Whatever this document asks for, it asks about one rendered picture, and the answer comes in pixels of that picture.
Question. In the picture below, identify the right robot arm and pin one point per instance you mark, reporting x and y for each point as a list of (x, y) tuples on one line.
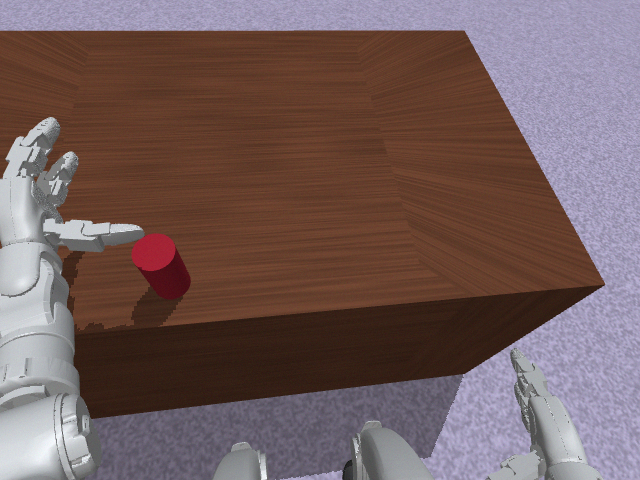
[(572, 471)]

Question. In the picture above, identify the right robot hand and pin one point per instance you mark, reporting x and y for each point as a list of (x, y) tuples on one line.
[(554, 437)]

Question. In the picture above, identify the left robot arm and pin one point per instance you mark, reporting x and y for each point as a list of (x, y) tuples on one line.
[(46, 432)]

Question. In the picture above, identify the left robot hand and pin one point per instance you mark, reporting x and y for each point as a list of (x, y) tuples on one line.
[(28, 209)]

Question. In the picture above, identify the can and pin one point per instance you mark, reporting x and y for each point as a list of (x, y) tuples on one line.
[(158, 259)]

